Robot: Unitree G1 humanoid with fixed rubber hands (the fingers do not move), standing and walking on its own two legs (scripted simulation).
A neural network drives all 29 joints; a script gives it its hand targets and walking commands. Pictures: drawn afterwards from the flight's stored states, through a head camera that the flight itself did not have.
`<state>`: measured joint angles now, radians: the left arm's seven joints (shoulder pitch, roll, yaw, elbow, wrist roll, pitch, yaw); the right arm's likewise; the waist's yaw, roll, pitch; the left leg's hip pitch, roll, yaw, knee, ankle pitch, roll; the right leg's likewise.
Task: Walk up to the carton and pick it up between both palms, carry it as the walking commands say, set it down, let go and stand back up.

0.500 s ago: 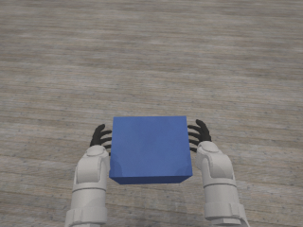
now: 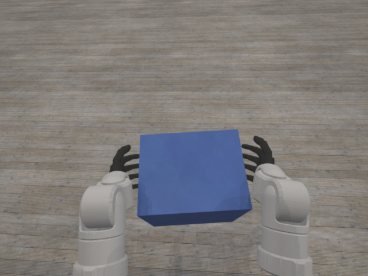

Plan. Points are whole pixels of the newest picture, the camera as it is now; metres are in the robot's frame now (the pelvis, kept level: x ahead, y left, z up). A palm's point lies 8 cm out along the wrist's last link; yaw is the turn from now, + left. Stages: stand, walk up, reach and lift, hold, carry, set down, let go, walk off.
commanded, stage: carry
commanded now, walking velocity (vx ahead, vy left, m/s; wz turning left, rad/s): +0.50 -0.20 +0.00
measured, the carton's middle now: (191, 183) +0.32 -0.02 +0.03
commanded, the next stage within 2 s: none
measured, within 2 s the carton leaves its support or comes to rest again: neither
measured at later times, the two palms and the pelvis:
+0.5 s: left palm (145, 112) +0.50 +0.09 +0.10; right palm (252, 103) +0.50 -0.19 +0.11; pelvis +0.20 -0.04 +0.01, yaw -1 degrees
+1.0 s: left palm (180, 60) +0.78 -0.01 +0.09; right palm (259, 54) +0.79 -0.29 +0.09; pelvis +0.48 -0.14 -0.01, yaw +1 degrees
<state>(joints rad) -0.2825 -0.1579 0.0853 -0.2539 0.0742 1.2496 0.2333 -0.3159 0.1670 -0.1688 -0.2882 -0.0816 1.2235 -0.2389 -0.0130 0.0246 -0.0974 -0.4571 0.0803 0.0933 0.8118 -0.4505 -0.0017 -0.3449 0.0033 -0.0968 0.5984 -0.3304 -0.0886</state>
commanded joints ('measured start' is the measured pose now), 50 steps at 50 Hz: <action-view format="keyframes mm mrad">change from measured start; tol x64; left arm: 1 -612 -973 -516 -296 -388 -70 -208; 50 -458 -936 -547 -300 -377 -76 -212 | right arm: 1 -482 1042 710 -127 433 -2 226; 50 -327 1010 704 -131 389 -32 210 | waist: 1 35 -190 -389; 50 -22 123 -533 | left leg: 1 -361 -45 18 61 10 -51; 12 -132 -73 79 -312 190 -20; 18 1007 399 -647 -467 878 273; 40 -400 -65 55 11 19 -27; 50 967 424 -623 -427 943 320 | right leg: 1 667 -270 307 -291 464 -121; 14 433 -142 -10 22 1001 -27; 19 -461 4 143 460 -165 28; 37 997 -256 275 -151 1126 -81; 45 518 -129 -4 -28 1314 2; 50 -399 12 222 810 -194 43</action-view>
